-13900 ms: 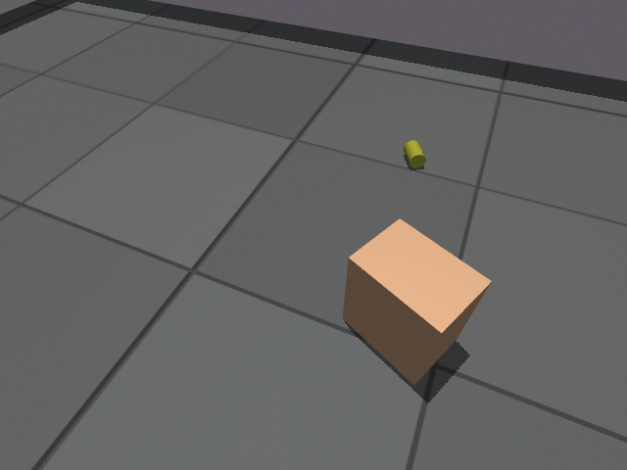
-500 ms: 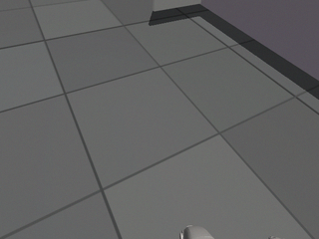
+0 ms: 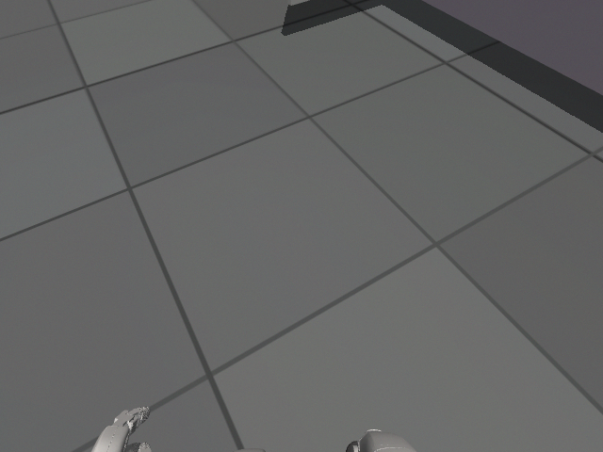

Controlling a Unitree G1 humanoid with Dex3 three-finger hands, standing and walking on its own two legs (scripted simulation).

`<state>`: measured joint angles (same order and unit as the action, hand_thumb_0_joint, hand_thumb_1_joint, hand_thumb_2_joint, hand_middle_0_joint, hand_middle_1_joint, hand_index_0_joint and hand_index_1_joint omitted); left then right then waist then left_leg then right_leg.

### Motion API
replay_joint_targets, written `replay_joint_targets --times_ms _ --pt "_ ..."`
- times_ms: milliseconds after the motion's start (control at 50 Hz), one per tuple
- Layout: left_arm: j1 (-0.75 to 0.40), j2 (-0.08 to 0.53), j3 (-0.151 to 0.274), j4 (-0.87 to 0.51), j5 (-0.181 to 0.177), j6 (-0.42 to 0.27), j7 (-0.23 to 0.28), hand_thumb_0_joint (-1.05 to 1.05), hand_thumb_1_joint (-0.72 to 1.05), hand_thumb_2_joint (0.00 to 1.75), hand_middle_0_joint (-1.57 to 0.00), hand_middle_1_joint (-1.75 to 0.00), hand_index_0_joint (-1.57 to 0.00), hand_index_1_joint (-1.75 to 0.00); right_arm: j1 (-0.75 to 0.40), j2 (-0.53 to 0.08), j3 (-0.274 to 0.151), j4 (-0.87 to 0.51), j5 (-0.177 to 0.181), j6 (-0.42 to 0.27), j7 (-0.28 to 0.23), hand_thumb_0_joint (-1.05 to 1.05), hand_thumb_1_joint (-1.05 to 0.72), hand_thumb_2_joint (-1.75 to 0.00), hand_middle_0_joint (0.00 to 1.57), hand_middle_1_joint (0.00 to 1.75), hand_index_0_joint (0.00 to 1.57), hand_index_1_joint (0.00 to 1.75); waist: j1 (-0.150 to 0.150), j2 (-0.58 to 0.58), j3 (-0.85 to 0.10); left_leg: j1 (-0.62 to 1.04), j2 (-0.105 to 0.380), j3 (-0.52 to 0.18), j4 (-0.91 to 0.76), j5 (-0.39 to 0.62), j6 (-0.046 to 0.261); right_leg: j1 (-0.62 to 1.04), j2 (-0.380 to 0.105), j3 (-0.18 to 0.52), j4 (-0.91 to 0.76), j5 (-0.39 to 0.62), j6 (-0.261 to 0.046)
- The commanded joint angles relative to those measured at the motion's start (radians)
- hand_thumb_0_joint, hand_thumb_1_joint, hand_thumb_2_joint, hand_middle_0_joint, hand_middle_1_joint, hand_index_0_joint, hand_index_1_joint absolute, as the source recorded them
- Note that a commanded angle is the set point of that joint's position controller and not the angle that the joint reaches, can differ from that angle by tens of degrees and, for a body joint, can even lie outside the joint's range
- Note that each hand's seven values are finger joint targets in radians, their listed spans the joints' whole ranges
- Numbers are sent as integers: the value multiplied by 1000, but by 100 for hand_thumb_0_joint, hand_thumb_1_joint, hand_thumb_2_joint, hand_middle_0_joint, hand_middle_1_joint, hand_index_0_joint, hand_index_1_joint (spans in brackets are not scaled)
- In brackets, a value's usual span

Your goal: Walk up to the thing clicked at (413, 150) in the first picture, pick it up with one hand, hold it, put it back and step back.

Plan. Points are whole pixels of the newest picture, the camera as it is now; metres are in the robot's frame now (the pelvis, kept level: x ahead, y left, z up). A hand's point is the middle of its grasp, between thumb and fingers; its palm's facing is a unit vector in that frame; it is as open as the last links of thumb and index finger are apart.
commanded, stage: walk up
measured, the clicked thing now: out of the picture -0.46 -1.36 -0.72
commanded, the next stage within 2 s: stand in 0.94 s
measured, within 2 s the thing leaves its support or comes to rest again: neither
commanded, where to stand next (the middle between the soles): +0.05 -0.01 m, yaw +0 degrees
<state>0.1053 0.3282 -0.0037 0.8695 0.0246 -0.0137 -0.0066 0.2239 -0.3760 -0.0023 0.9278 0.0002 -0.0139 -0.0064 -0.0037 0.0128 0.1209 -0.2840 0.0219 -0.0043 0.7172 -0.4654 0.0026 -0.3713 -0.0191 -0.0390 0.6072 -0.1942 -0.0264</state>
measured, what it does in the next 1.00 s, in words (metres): steps on the spot: left foot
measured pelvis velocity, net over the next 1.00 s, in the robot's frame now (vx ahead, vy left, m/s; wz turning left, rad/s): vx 0.02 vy -0.01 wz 0.02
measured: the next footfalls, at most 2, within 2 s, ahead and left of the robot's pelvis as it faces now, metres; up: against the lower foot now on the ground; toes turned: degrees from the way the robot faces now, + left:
left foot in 0.02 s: +0.05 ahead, +0.14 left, +0.00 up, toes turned +1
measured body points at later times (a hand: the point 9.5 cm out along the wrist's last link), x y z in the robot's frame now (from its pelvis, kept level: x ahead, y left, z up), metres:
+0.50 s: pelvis +0.02 +0.01 +0.01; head +0.03 +0.01 +0.46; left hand +0.06 +0.32 -0.12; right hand +0.12 -0.31 -0.11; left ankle +0.01 +0.14 -0.72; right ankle +0.08 -0.11 -0.72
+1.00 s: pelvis +0.02 -0.01 +0.02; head +0.04 -0.01 +0.47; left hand +0.12 +0.29 -0.11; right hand +0.11 -0.32 -0.11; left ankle +0.01 +0.14 -0.72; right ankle +0.08 -0.11 -0.72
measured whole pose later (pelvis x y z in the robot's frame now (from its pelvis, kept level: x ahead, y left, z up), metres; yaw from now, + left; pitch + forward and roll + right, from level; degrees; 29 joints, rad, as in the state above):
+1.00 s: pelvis +0.02 -0.01 +0.02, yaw +1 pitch -2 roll +1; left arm 0.07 0.35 0.03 1.08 0.01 0.01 -0.03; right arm 0.13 -0.38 0.00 1.10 -0.02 -0.01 -0.01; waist 0.00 -0.01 0.06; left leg -0.13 0.03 -0.02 0.41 -0.24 -0.04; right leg -0.24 -0.02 -0.06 0.42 -0.14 -0.02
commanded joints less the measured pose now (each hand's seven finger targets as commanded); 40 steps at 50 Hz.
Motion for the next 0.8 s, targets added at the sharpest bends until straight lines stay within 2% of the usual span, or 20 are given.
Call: replay_joint_targets --times_ms 0,20,40,60,80,100,120,140,160,180,240,260,280,320,380,400,460,520,640,780 --pt "-49 256 88 -44 -14 21 7 0 90 90 -20 -30 -20 -30 134 -193 -66 38 -14 -30 -27 0 -90 -90 20 30 20 30 -23 -153 -178 108 -18 36 -251 253 -3 58 -171 174 -142 -47 -106" --pt "-50 230 82 -44 -20 29 2 0 90 90 -20 -30 -20 -30 104 -227 -74 36 -26 -35 -30 0 -90 -90 20 30 20 30 -9 -76 -144 98 44 -68 -291 245 19 -1 -138 153 -120 -115 -69" --pt "-42 214 79 -35 -24 35 -4 0 90 90 -20 -30 -20 -30 28 -270 -80 12 -33 -42 -32 0 -90 -90 20 30 20 30 17 2 -99 10 167 -264 -381 107 74 -24 -81 134 -84 -190 -20" --pt "-43 250 95 0 -20 41 -4 0 90 90 -20 -30 -20 -30 -52 -312 -88 5 -23 -41 -28 0 -90 -90 20 30 20 30 30 74 -51 -134 243 -329 -411 2 147 78 -20 68 28 -229 -9" --pt "-20 257 104 24 -15 45 -6 0 90 90 -20 -30 -20 -30 -103 -306 -85 -2 -25 -41 -27 0 -90 -90 20 30 20 30 49 79 -23 -205 266 -333 -409 -1 178 138 -19 78 97 -219 -11" --pt "-12 252 105 31 -11 40 -10 0 90 90 -20 -30 -20 -30 -109 -283 -76 -4 -27 -45 -28 0 -90 -90 20 30 20 30 57 74 -22 -195 247 -288 -382 72 167 153 -27 89 68 -203 -19" --pt "-9 233 98 39 -16 34 -14 0 90 90 -20 -30 -20 -30 -108 -264 -69 1 -28 -51 -26 0 -90 -90 20 30 20 30 62 78 -37 -146 195 -200 -354 179 125 154 -37 84 -28 -124 -28" --pt "-17 235 95 44 -18 26 -17 0 90 90 -20 -30 -20 -30 -96 -252 -64 9 -24 -55 -24 0 -90 -90 20 30 20 30 53 88 -65 -102 154 -153 -312 286 87 175 -54 90 -78 30 -34" --pt "-26 242 95 48 -20 23 -18 0 90 90 -20 -30 -20 -30 -86 -245 -64 16 -18 -55 -23 0 -90 -90 20 30 20 30 40 100 -93 -81 126 -133 -290 323 63 194 -59 99 -84 118 -40" --pt "-43 248 94 52 -19 26 -18 0 90 90 -20 -30 -20 -30 -76 -248 -67 22 -15 -51 -23 0 -90 -90 20 30 20 30 28 117 -113 -67 117 -134 -293 290 56 201 -59 98 -79 121 -44" --pt "-46 247 82 74 -14 34 -22 0 90 90 -20 -30 -20 -30 -96 -241 -62 22 -14 -36 -21 0 -90 -90 20 30 20 30 24 105 -100 -86 128 -151 -368 19 68 181 -69 110 -132 -104 -36" --pt "-64 253 84 74 -13 37 -27 0 90 90 -20 -30 -20 -30 -89 -250 -67 30 -18 -32 -22 0 -90 -90 20 30 20 30 22 88 -76 -95 122 -159 -379 -29 68 163 -66 123 -142 -167 -32" --pt "-54 251 83 84 -16 37 -29 0 90 90 -20 -30 -20 -30 -101 -255 -67 33 -21 -32 -22 0 -90 -90 20 30 20 30 29 82 -77 -77 127 -158 -377 -28 68 161 -69 120 -154 -169 -31" --pt "-47 256 80 100 -16 34 -31 0 90 90 -20 -30 -20 -30 -106 -252 -63 40 -18 -32 -21 0 -90 -90 20 30 20 30 28 52 -74 -59 115 -148 -368 11 62 154 -80 134 -182 -147 -36" --pt "-32 262 76 119 -15 22 -28 0 90 90 -20 -30 -20 -30 -104 -237 -56 45 -10 -35 -19 0 -90 -90 20 30 20 30 20 -4 -121 28 93 -109 -314 172 51 159 -106 154 -209 4 -42" --pt "-39 267 75 120 -14 21 -26 0 90 90 -20 -30 -20 -30 -93 -234 -57 49 -7 -34 -19 0 -90 -90 20 30 20 30 12 -25 -128 49 82 -98 -304 197 47 147 -114 164 -217 21 -46" --pt "-52 262 73 124 -15 16 -21 0 90 90 -20 -30 -20 -30 -82 -236 -54 61 -3 -35 -19 0 -90 -90 20 30 20 30 1 -55 -159 84 88 -92 -312 272 46 168 -126 160 -216 98 -39" --pt "-46 264 76 131 -15 16 -18 0 90 90 -20 -30 -20 -30 -88 -240 -58 67 0 -31 -20 0 -90 -90 20 30 20 30 3 -62 -169 95 88 -88 -310 307 47 184 -127 151 -215 106 -38" --pt "-44 253 81 136 -15 17 -16 0 90 90 -20 -30 -20 -30 -111 -228 -52 78 -4 -30 -18 0 -90 -90 20 30 20 30 11 -61 -160 90 89 -89 -332 302 44 184 -127 148 -245 49 -28" --pt "-47 244 89 136 -14 20 -15 0 90 90 -20 -30 -20 -30 -133 -222 -49 86 -8 -34 -20 0 -90 -90 20 30 20 30 22 -29 -168 66 99 -92 -355 340 41 232 -122 126 -230 105 -26"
